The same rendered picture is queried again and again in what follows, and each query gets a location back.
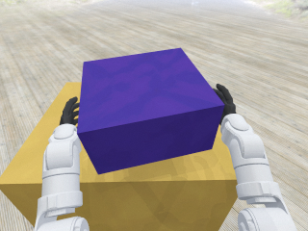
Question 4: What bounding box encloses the robot right forearm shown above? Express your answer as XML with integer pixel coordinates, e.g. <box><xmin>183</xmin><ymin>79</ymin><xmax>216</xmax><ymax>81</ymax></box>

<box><xmin>220</xmin><ymin>114</ymin><xmax>297</xmax><ymax>231</ymax></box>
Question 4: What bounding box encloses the robot left forearm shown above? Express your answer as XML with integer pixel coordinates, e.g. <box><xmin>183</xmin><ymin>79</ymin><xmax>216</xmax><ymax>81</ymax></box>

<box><xmin>34</xmin><ymin>123</ymin><xmax>83</xmax><ymax>231</ymax></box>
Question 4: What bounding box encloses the robot right upper arm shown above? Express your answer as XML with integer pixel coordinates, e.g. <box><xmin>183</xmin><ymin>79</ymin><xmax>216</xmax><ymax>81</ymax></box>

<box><xmin>238</xmin><ymin>207</ymin><xmax>296</xmax><ymax>231</ymax></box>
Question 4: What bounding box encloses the robot right hand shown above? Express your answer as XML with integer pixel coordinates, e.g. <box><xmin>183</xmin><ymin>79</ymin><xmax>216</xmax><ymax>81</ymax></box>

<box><xmin>213</xmin><ymin>84</ymin><xmax>236</xmax><ymax>125</ymax></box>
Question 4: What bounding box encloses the pedestal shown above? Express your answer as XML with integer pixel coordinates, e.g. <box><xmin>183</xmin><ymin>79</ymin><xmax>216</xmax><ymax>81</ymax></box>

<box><xmin>0</xmin><ymin>82</ymin><xmax>238</xmax><ymax>231</ymax></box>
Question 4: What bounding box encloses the carton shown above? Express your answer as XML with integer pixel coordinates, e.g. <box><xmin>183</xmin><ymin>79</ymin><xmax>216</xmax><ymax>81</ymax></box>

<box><xmin>77</xmin><ymin>47</ymin><xmax>225</xmax><ymax>175</ymax></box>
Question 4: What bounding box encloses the robot left upper arm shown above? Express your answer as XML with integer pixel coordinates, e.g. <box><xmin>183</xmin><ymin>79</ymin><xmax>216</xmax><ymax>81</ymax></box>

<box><xmin>38</xmin><ymin>216</ymin><xmax>90</xmax><ymax>231</ymax></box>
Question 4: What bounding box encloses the robot left hand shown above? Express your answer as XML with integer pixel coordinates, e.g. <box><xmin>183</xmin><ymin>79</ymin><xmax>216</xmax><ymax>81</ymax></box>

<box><xmin>59</xmin><ymin>96</ymin><xmax>80</xmax><ymax>128</ymax></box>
